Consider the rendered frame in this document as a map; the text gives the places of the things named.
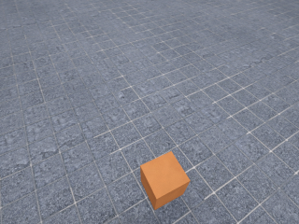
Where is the carton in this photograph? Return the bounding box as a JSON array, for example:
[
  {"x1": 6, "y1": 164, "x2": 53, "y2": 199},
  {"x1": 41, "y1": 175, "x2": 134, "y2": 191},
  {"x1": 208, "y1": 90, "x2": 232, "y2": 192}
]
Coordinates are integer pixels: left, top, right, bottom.
[{"x1": 140, "y1": 151, "x2": 191, "y2": 210}]

